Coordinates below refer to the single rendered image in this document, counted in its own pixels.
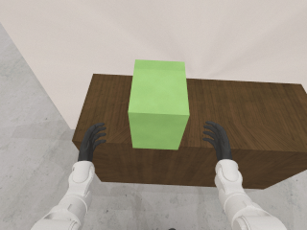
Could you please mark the robot left forearm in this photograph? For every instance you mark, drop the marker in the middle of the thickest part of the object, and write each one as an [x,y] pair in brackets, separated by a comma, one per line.
[77,200]

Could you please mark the carton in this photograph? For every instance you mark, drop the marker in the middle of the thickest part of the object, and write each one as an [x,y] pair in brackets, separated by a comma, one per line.
[159,108]

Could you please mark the robot right forearm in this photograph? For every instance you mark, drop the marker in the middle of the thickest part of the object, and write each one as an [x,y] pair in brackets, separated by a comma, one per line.
[232,196]

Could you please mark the left robot upper arm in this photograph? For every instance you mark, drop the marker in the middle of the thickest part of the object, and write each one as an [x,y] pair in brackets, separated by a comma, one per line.
[57,224]

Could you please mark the pedestal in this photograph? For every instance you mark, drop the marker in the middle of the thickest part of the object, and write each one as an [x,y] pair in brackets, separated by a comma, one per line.
[265,123]

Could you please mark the right robot upper arm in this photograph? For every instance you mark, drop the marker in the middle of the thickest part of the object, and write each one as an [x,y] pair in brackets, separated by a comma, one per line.
[257,223]

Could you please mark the left robot hand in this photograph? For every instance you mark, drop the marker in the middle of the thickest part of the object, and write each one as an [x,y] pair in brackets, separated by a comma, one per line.
[89,143]

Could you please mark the right robot hand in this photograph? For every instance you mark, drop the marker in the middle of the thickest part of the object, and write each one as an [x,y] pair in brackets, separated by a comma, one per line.
[220,142]

